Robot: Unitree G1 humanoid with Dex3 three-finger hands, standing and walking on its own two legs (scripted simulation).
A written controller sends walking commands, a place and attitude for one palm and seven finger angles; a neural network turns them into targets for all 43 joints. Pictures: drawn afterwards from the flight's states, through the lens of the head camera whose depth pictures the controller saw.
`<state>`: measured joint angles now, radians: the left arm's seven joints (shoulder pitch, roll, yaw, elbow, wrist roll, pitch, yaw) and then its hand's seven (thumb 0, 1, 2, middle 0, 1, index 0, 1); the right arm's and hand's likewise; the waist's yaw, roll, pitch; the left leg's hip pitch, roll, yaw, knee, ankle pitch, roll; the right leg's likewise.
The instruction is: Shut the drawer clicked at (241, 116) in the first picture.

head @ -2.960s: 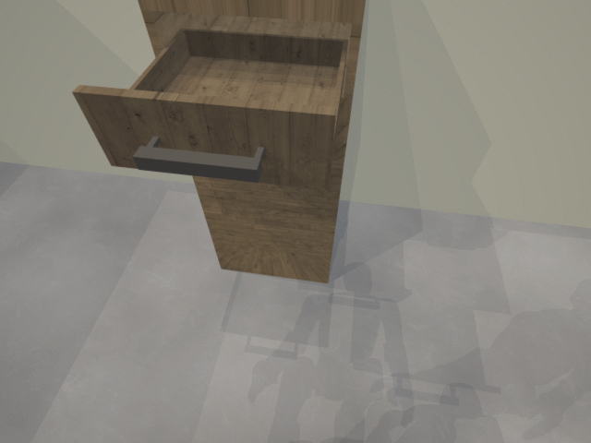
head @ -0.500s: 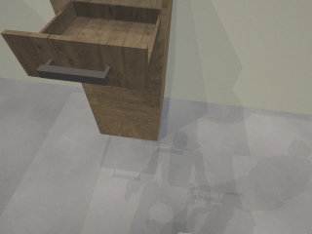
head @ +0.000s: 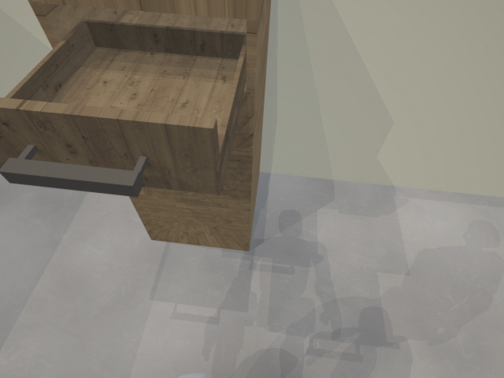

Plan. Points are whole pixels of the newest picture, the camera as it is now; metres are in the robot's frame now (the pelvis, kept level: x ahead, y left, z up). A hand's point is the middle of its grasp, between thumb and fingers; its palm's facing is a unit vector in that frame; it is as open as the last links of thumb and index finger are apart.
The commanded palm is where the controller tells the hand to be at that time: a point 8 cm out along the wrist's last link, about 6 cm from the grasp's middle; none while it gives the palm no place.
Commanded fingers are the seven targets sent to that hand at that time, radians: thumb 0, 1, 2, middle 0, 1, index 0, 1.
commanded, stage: come to a stop and stand still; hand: left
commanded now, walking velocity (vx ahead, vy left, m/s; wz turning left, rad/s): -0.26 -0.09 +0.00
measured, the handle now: (80, 166) +0.36 +0.28 +0.13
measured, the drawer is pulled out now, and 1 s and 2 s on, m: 0.29 0.29 0.29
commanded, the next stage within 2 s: look again from close up in 1.22 s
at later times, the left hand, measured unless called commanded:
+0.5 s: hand (153, 374) +0.14 +0.18 -0.17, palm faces +0.06 -0.97 -0.25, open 7.3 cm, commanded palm none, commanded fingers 0.00 0.90 0.90 -0.20 -0.30 -0.20 -0.30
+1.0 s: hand out of the picture +0.06 +0.16 -0.17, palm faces +0.07 -0.96 -0.26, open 7.3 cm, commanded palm none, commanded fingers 0.00 0.90 0.90 -0.20 -0.30 -0.20 -0.30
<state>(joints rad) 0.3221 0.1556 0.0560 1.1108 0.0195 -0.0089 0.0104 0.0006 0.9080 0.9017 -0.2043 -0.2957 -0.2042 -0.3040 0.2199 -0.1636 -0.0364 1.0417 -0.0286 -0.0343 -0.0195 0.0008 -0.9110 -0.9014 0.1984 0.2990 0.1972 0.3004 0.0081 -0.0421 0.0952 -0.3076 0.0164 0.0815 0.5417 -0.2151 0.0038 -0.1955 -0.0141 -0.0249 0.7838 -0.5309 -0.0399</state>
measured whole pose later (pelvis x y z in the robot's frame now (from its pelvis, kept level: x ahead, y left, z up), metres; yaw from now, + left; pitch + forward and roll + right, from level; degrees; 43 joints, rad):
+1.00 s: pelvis +0.03 -0.04 -0.01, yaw +0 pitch -2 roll +2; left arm 0.30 0.19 0.03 0.95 0.03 0.01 0.02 0.00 0.91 0.90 -0.20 -0.30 -0.20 -0.30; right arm 0.19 -0.18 -0.02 0.91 -0.03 0.02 0.00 0.00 -0.91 -0.90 0.20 0.30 0.20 0.30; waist 0.03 0.00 0.03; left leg -0.40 -0.01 0.09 0.65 -0.23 0.05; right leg -0.31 -0.02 0.00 0.79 -0.46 -0.05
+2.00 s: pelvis +0.04 -0.04 +0.01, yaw +1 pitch +0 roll +0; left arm 0.55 0.19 0.00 0.38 -0.11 0.03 0.12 0.06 0.98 0.90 -0.23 -0.32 -0.23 -0.32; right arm 0.36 -0.20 0.00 0.95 0.04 -0.19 -0.09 0.02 -0.93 -0.90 0.20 0.30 0.20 0.30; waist 0.00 0.02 -0.01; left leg -0.23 0.01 0.01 0.51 -0.28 -0.01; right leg -0.20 0.01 -0.02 0.52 -0.32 -0.03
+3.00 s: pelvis +0.02 -0.03 +0.00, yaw +3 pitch -1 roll -1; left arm 0.52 0.34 0.31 -0.37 -0.36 -0.04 -0.39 0.01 0.90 0.90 -1.15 -1.32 -1.15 -1.33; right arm 0.27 -0.28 0.02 0.60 0.09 -0.39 -0.11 0.01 -0.91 -0.90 0.20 0.30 0.20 0.30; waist 0.05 0.05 -0.07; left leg -0.32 0.01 -0.02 0.67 -0.33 0.01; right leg -0.25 0.01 -0.06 0.61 -0.34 -0.01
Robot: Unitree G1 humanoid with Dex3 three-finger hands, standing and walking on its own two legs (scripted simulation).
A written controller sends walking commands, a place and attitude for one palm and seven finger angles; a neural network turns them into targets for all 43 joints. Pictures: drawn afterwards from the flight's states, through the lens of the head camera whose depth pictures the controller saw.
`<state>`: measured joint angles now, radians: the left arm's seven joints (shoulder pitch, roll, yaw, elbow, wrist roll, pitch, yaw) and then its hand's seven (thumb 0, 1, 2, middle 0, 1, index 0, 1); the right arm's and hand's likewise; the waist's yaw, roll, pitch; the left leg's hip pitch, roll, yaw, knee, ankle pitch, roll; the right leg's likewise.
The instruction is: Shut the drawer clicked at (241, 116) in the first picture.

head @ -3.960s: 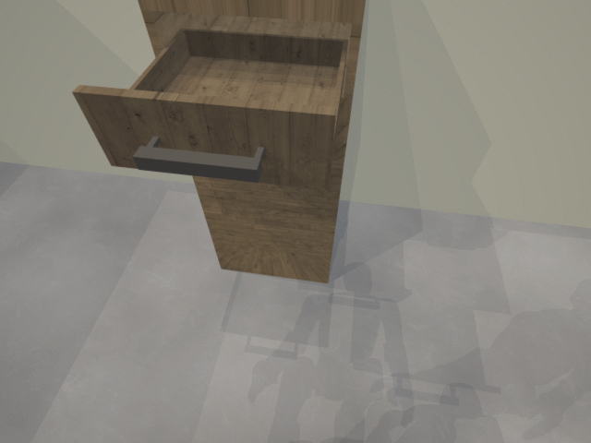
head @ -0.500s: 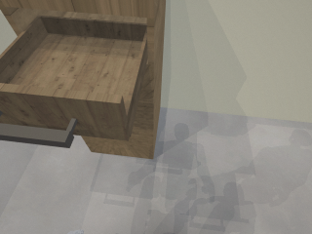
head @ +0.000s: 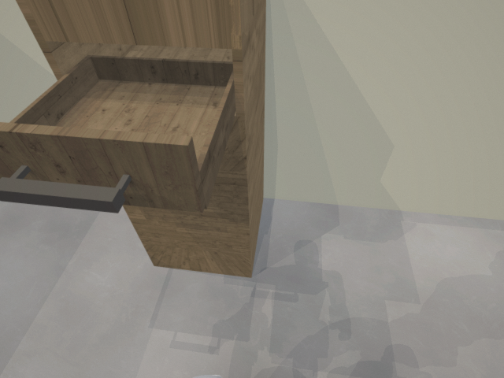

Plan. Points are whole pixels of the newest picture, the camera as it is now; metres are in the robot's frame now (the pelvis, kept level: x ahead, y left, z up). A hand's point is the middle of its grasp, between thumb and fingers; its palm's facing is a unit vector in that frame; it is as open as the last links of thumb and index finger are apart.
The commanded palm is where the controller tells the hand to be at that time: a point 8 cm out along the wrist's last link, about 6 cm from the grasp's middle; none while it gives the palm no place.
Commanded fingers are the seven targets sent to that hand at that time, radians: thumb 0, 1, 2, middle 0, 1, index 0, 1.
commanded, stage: come to a stop and stand still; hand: left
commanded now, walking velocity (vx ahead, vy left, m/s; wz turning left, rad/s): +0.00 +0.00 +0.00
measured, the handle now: (66, 184) +0.34 +0.31 +0.15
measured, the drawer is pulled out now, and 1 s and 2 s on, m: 0.29 0.29 0.29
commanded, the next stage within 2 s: look again from close up in 0.22 s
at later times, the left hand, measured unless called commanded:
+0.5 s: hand out of the picture +0.02 +0.16 -0.14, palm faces +0.02 -0.98 -0.21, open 7.3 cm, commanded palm none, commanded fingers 0.00 0.90 0.90 -0.20 -0.30 -0.20 -0.30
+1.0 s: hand out of the picture +0.09 +0.20 -0.08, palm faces +0.23 -0.94 -0.25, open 7.1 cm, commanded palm +0.10 +0.21 -0.02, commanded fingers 0.00 0.90 0.90 -0.34 -0.45 -0.34 -0.45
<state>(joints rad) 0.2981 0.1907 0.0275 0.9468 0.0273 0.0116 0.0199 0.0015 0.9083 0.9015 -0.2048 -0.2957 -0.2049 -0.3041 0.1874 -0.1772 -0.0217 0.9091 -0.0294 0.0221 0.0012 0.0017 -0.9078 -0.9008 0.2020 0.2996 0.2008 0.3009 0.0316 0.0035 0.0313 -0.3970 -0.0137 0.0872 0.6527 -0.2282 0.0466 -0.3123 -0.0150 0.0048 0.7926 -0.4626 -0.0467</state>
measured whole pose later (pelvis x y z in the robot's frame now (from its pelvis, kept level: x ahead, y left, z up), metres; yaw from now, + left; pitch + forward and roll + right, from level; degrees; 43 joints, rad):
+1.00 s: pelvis +0.02 +0.00 +0.02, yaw +1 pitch +0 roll +0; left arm 0.55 0.19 0.00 0.38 -0.11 0.03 0.12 0.06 0.98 0.90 -0.23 -0.32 -0.23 -0.32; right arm 0.36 -0.20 0.00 0.95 0.04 -0.19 -0.09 0.02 -0.93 -0.90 0.20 0.30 0.20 0.30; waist 0.00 0.02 -0.01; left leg -0.23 0.01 0.01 0.51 -0.28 -0.01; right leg -0.20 0.01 -0.02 0.52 -0.32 -0.03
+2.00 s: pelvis +0.00 +0.01 +0.01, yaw +3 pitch -1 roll -1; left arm 0.52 0.34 0.31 -0.37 -0.36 -0.04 -0.39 0.01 0.90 0.90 -1.15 -1.32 -1.15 -1.33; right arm 0.27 -0.28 0.02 0.60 0.09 -0.39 -0.11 0.01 -0.91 -0.90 0.20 0.30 0.20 0.30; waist 0.05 0.05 -0.07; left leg -0.32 0.01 -0.02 0.67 -0.33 0.01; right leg -0.25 0.01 -0.06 0.61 -0.34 -0.01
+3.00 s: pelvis +0.01 +0.00 +0.02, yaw +3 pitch -5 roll -1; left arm 0.28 0.44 0.51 -0.37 -0.43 0.30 -0.48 0.01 0.90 0.90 -1.40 -1.60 -1.41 -1.60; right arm 0.21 -0.28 0.09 0.60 0.10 -0.28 -0.09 0.01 -0.90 -0.90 0.20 0.30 0.20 0.30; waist 0.08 0.07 -0.05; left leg -0.17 0.01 -0.02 0.51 -0.27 -0.01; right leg -0.11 0.02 -0.05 0.47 -0.29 -0.02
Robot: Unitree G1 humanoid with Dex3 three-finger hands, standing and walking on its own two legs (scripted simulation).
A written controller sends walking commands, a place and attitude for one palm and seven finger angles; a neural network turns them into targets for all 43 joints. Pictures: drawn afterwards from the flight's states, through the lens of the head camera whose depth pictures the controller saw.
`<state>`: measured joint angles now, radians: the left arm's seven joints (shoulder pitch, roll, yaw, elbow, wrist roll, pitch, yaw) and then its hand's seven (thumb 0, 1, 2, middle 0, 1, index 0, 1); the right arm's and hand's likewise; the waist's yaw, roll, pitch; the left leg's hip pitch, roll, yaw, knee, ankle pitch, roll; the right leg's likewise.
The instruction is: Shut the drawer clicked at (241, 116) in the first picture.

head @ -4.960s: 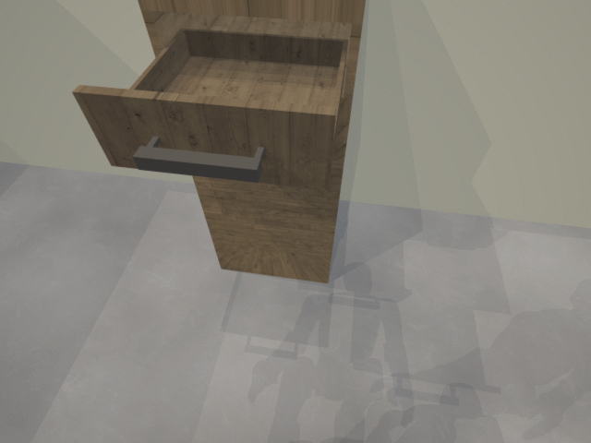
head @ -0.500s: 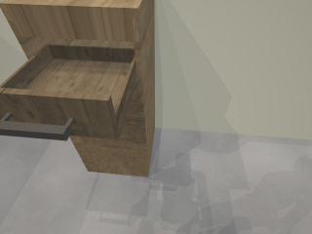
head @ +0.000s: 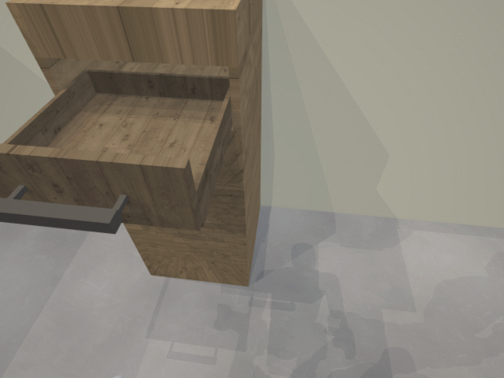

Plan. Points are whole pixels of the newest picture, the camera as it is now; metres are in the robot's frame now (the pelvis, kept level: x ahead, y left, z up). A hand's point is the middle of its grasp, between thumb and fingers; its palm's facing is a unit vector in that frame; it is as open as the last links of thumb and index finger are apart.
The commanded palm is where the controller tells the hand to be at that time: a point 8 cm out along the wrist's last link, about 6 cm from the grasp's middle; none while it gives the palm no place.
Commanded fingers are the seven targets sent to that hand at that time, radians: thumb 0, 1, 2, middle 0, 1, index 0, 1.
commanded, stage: raise the hand and make a fist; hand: left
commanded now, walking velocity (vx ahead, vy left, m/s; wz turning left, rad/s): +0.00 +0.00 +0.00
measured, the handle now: (63, 205) +0.33 +0.31 +0.13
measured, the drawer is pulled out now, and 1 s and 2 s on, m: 0.29 0.29 0.29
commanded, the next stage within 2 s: bring the fist close to the handle in 1.78 s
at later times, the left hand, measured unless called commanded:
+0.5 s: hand out of the picture +0.12 +0.19 +0.06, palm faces +0.08 -0.99 -0.07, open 4.9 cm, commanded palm +0.10 +0.24 +0.06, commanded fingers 0.00 0.90 0.90 -0.84 -0.99 -0.84 -0.99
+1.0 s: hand (59, 338) +0.14 +0.22 +0.12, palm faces -0.02 -0.99 -0.13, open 3.1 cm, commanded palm +0.10 +0.28 +0.15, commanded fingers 0.00 0.90 0.90 -1.34 -1.53 -1.34 -1.53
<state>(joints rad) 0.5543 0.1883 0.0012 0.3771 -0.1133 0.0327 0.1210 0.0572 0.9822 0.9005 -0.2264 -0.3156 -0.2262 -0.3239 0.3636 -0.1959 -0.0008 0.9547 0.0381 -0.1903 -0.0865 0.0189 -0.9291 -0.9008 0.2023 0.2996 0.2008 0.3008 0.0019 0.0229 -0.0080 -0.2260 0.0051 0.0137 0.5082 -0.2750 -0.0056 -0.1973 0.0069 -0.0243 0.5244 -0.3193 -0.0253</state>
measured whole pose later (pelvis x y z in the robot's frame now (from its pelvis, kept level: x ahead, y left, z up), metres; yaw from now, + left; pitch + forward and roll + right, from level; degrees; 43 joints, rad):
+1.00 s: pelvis -0.02 +0.01 -0.01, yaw +1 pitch -1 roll -1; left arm 0.52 0.34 0.31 -0.37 -0.36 -0.04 -0.39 0.01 0.90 0.90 -1.15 -1.32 -1.15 -1.33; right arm 0.27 -0.28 0.02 0.60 0.09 -0.39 -0.11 0.01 -0.91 -0.90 0.20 0.30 0.20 0.30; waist 0.05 0.05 -0.07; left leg -0.32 0.01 -0.02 0.67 -0.33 0.01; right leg -0.25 0.01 -0.06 0.61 -0.34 -0.01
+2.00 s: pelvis -0.01 +0.00 +0.00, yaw +1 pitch -5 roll -1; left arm 0.28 0.44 0.51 -0.37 -0.43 0.30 -0.48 0.01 0.90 0.90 -1.40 -1.60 -1.41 -1.60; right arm 0.21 -0.28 0.09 0.60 0.10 -0.28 -0.09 0.01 -0.90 -0.90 0.20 0.30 0.20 0.30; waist 0.08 0.07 -0.05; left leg -0.17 0.01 -0.02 0.51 -0.27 -0.01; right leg -0.11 0.02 -0.05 0.47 -0.29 -0.02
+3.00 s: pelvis -0.02 +0.00 +0.00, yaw +1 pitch -1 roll +0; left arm 0.09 0.36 0.36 0.07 -0.32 -0.02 -0.43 0.01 0.90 0.90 -1.40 -1.60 -1.40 -1.60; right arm 0.24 -0.26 0.05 0.63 0.06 -0.27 -0.11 0.01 -0.90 -0.90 0.20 0.30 0.20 0.30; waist 0.02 0.04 -0.02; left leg -0.28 0.01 -0.01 0.58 -0.29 0.00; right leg -0.23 0.01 -0.05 0.57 -0.32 -0.02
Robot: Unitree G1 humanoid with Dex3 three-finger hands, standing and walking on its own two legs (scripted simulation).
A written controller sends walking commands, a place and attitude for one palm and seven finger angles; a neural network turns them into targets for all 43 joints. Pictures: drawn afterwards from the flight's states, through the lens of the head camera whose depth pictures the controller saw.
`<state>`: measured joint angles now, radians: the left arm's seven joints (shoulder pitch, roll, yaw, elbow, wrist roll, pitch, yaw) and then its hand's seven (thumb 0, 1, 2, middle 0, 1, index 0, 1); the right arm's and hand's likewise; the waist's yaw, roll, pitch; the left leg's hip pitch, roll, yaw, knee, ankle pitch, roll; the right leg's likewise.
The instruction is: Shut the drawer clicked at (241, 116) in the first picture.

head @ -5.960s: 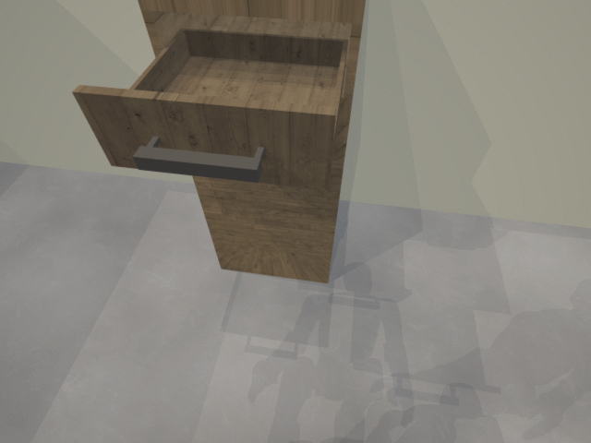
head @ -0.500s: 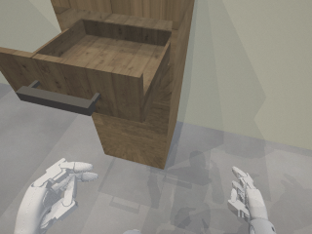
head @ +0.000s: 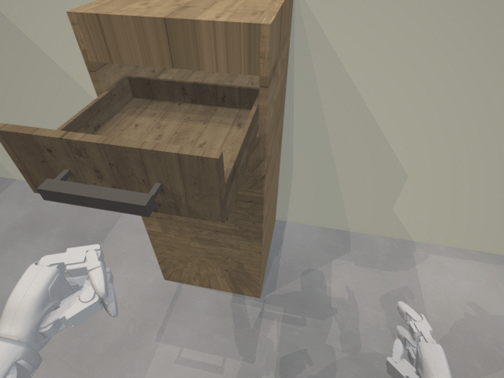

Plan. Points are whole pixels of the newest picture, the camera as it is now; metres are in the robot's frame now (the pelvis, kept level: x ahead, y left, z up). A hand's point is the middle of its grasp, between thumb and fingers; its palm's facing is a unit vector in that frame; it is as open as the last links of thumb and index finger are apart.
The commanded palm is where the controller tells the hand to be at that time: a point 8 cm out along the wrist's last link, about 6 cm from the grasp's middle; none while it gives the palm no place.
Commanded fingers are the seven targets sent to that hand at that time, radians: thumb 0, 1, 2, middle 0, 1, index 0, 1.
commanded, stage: raise the hand and make a fist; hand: left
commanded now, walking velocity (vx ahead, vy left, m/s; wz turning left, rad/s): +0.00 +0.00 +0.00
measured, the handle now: (103, 188) +0.35 +0.29 +0.14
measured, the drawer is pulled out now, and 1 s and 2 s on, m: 0.29 0.29 0.29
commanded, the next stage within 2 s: bring the fist close to the handle in 0.78 s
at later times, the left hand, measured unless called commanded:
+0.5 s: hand (38, 238) +0.18 +0.24 +0.23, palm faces +0.03 -0.97 -0.25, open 3.2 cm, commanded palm +0.14 +0.28 +0.24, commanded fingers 0.00 0.90 0.90 -1.40 -1.60 -1.40 -1.60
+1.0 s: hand (63, 247) +0.19 +0.24 +0.21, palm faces +0.00 -0.99 -0.16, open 3.2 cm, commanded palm +0.15 +0.28 +0.22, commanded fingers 0.00 0.90 0.90 -1.40 -1.60 -1.40 -1.60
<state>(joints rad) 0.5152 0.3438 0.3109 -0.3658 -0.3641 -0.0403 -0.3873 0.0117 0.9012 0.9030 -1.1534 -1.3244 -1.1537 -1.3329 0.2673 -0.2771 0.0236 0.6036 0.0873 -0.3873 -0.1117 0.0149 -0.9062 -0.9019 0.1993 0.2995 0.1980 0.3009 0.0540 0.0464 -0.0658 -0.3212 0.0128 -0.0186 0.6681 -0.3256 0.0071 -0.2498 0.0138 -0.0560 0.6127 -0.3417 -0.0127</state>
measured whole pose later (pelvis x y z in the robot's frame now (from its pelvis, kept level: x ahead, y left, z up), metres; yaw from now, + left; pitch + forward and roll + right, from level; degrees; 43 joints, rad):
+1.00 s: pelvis +0.01 -0.01 +0.01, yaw +0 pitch -5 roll -1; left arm 0.28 0.44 0.51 -0.37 -0.43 0.30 -0.48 0.01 0.90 0.90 -1.40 -1.60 -1.41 -1.60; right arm 0.21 -0.28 0.09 0.60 0.10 -0.28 -0.09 0.01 -0.90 -0.90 0.20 0.30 0.20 0.30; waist 0.08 0.07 -0.05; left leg -0.17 0.01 -0.02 0.51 -0.27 -0.01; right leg -0.11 0.02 -0.05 0.47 -0.29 -0.02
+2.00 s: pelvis +0.00 -0.01 +0.01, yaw +0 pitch -1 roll +0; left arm 0.09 0.36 0.36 0.07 -0.32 -0.02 -0.43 0.01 0.90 0.90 -1.40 -1.60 -1.40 -1.60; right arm 0.24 -0.26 0.05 0.63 0.06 -0.27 -0.11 0.01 -0.90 -0.90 0.20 0.30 0.20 0.30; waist 0.02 0.04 -0.02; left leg -0.28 0.01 -0.01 0.58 -0.29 0.00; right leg -0.23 0.01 -0.05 0.57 -0.32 -0.02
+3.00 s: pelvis -0.01 -0.01 +0.00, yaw +1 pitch +1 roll +0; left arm -0.22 0.41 0.34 0.38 -0.31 -0.05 -0.46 0.00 0.86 0.95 -1.40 -1.60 -1.40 -1.60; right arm 0.24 -0.27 0.06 0.65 0.07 -0.22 -0.14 0.01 -0.90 -0.90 0.20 0.30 0.20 0.30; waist 0.01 0.04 -0.02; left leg -0.35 0.01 -0.03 0.62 -0.28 -0.01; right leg -0.30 0.01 -0.06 0.61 -0.32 -0.03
